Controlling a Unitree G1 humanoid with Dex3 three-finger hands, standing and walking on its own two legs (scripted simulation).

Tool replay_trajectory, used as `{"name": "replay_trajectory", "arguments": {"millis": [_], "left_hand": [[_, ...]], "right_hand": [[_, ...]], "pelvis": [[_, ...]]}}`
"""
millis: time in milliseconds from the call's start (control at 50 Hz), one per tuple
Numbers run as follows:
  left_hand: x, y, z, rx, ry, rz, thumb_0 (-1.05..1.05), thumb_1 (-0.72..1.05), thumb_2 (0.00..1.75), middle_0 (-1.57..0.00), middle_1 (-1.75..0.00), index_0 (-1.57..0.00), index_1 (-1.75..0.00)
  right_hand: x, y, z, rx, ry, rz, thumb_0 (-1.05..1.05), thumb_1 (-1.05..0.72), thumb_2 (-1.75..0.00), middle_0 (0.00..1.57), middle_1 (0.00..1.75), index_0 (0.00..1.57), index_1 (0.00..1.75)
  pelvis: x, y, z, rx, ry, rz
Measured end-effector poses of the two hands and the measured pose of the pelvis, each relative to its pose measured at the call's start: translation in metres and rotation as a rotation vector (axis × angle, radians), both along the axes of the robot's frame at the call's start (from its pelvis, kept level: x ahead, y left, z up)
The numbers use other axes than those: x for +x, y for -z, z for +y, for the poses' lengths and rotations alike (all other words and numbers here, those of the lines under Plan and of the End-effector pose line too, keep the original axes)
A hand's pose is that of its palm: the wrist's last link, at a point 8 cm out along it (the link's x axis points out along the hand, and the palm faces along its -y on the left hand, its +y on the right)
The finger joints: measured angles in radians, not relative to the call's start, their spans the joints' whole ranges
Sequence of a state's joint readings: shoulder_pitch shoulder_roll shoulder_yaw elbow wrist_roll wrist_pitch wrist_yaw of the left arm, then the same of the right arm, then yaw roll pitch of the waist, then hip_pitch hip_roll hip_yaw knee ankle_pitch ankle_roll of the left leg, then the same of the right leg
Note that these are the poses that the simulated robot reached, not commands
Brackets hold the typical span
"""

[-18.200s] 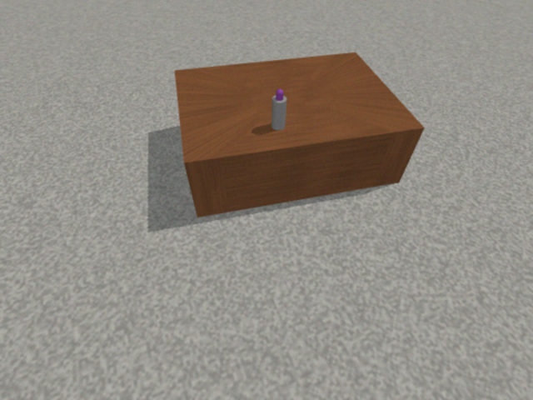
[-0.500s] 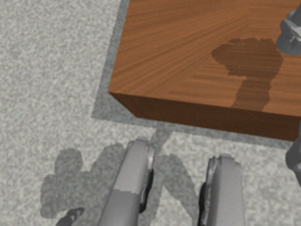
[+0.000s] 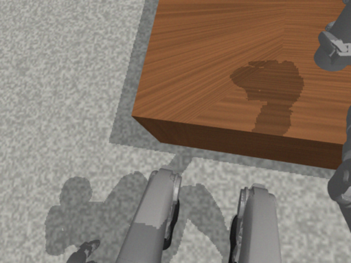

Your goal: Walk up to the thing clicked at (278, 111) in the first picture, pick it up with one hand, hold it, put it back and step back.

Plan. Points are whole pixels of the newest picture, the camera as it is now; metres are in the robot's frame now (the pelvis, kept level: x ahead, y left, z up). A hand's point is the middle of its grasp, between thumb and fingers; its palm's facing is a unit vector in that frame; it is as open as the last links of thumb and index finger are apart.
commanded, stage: settle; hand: right
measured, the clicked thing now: out of the picture +0.58 -0.21 +0.05
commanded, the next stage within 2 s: lift in 0.20 s
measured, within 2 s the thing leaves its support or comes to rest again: neither
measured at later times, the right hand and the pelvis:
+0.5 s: hand out of the picture +0.57 -0.21 +0.05, palm faces +0.17 +0.99 -0.04, open 8.9 cm; pelvis +0.01 +0.00 +0.03, yaw +0 degrees
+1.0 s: hand out of the picture +0.50 -0.20 +0.14, palm faces +0.19 +0.98 -0.03, open 8.9 cm; pelvis +0.03 +0.00 +0.11, yaw -1 degrees
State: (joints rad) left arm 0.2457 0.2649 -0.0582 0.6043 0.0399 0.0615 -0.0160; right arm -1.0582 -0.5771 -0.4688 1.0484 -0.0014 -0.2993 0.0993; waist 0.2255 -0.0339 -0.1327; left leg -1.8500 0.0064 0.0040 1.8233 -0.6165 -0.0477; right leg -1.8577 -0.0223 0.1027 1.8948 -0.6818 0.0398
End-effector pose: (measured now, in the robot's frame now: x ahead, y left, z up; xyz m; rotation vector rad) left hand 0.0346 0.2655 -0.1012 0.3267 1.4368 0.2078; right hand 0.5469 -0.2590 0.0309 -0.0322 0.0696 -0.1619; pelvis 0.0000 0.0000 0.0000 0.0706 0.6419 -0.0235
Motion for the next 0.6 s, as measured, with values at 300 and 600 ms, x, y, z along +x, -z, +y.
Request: {"name": "replay_trajectory", "arguments": {"millis": [300,600], "left_hand": [[0.005,-0.019,-0.002,0.007,-0.004,-0.015,0.00,0.91,0.89,-0.20,-0.30,-0.20,-0.30],[0.013,-0.037,-0.007,-0.006,-0.012,-0.024,0.00,0.91,0.89,-0.20,-0.30,-0.21,-0.30]], "right_hand": [[0.002,-0.015,-0.002,0.002,0.003,0.002,-0.02,0.23,-1.10,0.84,1.01,0.78,1.00],[-0.011,-0.031,-0.002,-0.001,0.010,0.003,-0.02,0.23,-1.10,0.83,1.01,0.77,1.00]], "pelvis": [[0.006,-0.017,-0.002,0.004,-0.002,-0.003],[0.012,-0.038,-0.003,0.004,0.000,-0.023]]}}
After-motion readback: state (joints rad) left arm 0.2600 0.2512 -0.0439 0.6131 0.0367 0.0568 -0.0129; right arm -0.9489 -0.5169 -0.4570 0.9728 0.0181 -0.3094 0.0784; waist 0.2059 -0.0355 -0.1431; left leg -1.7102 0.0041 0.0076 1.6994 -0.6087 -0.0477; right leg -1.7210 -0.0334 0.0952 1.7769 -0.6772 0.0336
